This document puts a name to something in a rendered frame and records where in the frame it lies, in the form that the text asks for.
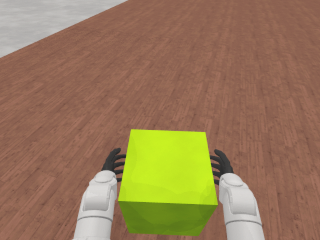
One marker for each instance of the left robot hand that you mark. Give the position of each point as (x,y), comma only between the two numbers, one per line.
(109,164)

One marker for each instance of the right robot hand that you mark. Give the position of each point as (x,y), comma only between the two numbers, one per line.
(224,165)

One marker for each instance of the robot left forearm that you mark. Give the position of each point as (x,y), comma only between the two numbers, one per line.
(96,210)

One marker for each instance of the robot right forearm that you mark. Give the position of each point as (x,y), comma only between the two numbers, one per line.
(240,209)

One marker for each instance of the carton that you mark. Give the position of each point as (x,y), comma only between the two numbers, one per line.
(167,185)

